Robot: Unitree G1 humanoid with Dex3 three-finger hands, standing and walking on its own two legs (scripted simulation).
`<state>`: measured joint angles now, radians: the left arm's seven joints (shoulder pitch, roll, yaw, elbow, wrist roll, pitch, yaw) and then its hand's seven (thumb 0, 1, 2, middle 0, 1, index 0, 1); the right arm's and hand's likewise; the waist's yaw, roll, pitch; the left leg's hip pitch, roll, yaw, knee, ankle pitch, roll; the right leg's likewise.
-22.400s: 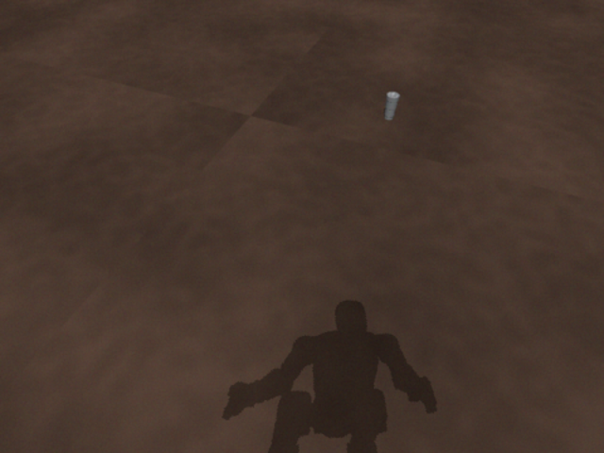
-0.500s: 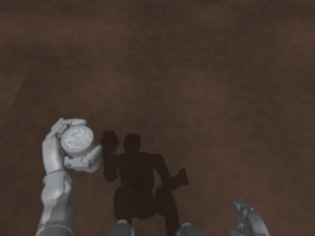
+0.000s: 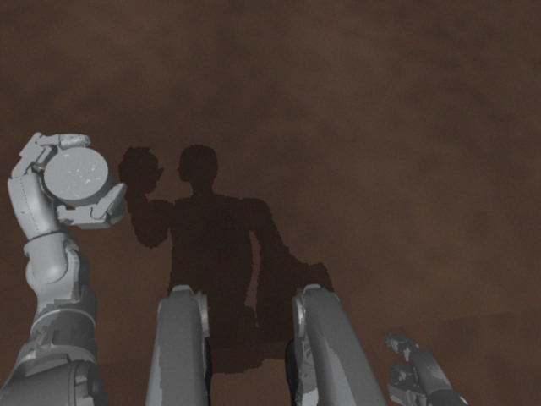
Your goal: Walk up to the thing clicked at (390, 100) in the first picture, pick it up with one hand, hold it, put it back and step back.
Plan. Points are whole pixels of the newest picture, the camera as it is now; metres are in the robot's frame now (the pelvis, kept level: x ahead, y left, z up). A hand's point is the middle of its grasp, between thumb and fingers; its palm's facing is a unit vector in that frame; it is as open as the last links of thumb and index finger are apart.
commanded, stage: crouch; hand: left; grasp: from the side
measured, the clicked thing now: (94, 194) +0.42 +0.25 -0.06
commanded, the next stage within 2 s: lower in 1.16 s
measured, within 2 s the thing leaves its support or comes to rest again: neither
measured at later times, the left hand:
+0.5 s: hand (120, 204) +0.46 +0.26 -0.20, palm faces +0.29 -0.96 -0.02, open 9.5 cm
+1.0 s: hand (127, 211) +0.47 +0.27 -0.29, palm faces +0.29 -0.96 -0.01, open 9.6 cm
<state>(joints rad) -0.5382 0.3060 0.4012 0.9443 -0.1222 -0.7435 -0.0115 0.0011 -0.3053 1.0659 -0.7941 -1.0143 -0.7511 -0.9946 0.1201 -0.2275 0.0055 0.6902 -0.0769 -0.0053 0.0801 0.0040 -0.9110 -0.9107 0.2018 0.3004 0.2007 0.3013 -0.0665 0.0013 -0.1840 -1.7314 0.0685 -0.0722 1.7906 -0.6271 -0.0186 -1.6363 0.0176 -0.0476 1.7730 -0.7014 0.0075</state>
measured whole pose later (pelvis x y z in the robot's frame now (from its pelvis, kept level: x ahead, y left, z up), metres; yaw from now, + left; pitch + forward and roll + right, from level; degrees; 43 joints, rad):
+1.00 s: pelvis -0.03 +0.00 -0.21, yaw -9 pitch +25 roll -10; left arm -0.74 0.69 0.64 1.18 -0.09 -0.75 -0.15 0.01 -0.31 1.06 -0.79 -1.02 -0.75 -1.00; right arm 0.02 -0.31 0.21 0.67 -0.20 0.06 0.09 0.00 -0.91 -0.90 0.20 0.30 0.20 0.30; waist -0.19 -0.11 0.08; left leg -2.30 0.06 -0.25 2.50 -0.68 -0.04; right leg -2.15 0.08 -0.15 2.42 -0.73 0.03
